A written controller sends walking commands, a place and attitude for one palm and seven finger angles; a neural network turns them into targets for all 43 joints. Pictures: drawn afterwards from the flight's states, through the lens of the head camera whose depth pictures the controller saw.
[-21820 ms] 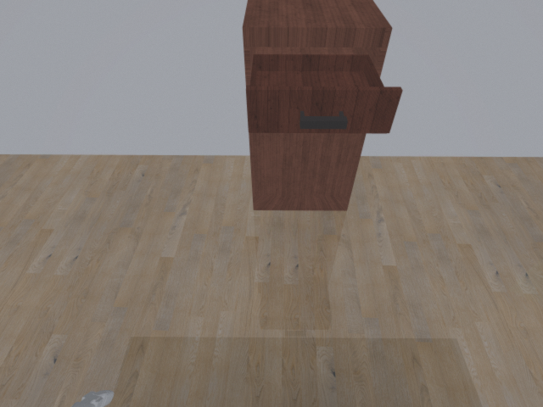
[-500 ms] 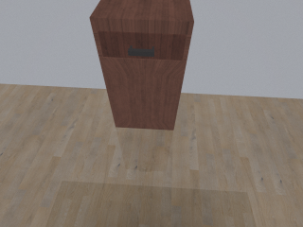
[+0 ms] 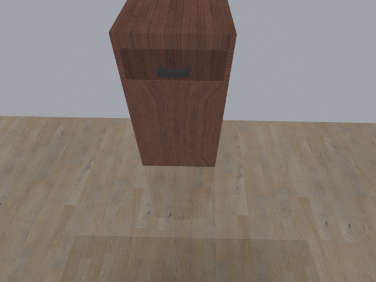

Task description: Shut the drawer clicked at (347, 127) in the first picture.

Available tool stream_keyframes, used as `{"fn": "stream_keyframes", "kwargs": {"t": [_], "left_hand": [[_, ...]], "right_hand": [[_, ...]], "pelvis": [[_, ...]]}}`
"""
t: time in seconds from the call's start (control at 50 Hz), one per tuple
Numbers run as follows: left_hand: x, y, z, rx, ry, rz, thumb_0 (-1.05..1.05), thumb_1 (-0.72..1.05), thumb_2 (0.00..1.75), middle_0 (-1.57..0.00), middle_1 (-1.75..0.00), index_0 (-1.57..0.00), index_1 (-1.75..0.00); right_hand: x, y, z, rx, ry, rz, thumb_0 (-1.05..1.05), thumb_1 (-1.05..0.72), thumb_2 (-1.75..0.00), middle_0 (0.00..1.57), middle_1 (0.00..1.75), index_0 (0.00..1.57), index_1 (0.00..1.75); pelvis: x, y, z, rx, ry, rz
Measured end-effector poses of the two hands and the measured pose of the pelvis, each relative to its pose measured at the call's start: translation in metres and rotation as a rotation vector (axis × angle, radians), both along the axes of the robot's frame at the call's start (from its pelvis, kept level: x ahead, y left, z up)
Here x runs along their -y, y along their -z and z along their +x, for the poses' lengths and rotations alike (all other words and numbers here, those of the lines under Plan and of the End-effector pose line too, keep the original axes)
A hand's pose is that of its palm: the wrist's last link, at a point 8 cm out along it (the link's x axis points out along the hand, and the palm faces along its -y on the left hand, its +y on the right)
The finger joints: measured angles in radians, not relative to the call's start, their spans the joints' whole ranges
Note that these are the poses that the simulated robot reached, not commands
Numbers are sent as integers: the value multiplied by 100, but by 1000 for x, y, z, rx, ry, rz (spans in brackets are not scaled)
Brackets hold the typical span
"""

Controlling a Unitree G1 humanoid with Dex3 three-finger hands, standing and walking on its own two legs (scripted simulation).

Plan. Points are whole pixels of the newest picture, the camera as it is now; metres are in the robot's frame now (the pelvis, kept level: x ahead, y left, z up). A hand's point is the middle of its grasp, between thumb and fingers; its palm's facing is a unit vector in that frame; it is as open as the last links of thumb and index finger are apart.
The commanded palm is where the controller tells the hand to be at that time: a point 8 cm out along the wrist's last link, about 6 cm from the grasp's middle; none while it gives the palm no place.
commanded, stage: let the arm hang, fingers relaxed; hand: left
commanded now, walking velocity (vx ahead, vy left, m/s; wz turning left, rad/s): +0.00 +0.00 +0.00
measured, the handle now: (173, 70) +0.89 +0.11 -0.04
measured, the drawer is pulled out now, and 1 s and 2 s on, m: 0.00 0.00 0.00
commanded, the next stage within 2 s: look to check the result in 0.12 s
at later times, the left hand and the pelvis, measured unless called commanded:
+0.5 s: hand out of the picture +0.04 +0.20 -0.17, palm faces +0.00 -0.97 -0.24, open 7.4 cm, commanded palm none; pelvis +0.01 +0.00 +0.00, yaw +0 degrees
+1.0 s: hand out of the picture +0.09 +0.23 -0.16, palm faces -0.01 -0.95 -0.31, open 7.4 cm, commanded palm none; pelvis +0.01 +0.00 +0.00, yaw +0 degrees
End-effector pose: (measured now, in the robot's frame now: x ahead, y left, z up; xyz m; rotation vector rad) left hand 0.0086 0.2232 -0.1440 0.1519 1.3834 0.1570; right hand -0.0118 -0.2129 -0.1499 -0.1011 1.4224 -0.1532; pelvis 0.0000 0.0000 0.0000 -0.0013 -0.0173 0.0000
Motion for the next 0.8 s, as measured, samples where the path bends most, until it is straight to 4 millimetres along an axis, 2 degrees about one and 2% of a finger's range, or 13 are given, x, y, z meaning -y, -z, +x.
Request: {"fn": "stream_keyframes", "kwargs": {"t": [0.28,0.8], "left_hand": [[-9,-2,11,1,12,12,0,90,90,-20,-30,-20,-30],[-41,-17,59,100,54,88,0,90,90,-20,-30,-20,-30]], "right_hand": [[7,-2,7,1,9,-25,0,-91,-90,20,30,20,30],[51,-15,62,107,-42,-107,0,-91,-90,20,30,20,30]], "pelvis": [[-3,-1,6,-1,8,0],[0,-4,12,2,6,0]]}}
